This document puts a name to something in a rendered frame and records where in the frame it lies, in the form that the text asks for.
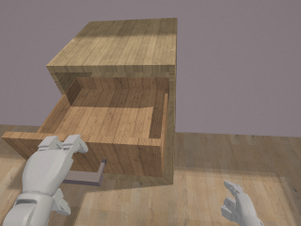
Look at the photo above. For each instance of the left robot hand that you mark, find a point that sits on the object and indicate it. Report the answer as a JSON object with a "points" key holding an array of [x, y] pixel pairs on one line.
{"points": [[46, 169]]}

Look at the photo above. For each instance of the handle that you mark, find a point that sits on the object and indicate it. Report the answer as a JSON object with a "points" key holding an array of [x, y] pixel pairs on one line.
{"points": [[86, 178]]}

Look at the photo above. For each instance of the right robot forearm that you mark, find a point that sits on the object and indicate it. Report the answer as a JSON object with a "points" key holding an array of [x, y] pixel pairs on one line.
{"points": [[249, 220]]}

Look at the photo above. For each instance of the cabinet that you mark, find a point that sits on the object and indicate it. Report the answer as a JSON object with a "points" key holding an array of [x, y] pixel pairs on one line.
{"points": [[125, 48]]}

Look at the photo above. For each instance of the drawer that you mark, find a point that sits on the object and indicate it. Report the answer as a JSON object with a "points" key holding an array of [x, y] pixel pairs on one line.
{"points": [[121, 119]]}

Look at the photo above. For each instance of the right robot hand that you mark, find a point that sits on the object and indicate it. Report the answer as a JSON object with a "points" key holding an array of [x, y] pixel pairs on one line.
{"points": [[234, 209]]}

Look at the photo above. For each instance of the left robot forearm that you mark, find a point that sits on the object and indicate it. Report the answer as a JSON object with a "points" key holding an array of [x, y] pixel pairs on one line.
{"points": [[30, 209]]}

